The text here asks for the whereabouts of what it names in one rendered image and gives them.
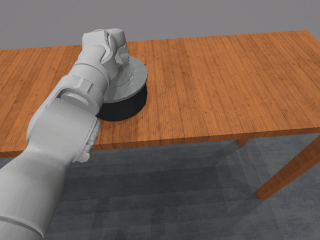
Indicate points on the robot left forearm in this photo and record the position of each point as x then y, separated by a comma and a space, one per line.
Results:
88, 79

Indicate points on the pot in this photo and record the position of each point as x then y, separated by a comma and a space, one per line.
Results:
125, 109

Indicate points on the robot left hand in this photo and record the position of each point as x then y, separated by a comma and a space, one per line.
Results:
122, 47

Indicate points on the table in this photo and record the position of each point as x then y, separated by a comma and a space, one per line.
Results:
199, 89

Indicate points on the lid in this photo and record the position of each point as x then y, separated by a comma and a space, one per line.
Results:
129, 81

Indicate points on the robot left upper arm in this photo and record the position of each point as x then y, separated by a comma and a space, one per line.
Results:
31, 184

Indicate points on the knob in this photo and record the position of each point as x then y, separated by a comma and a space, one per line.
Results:
120, 67

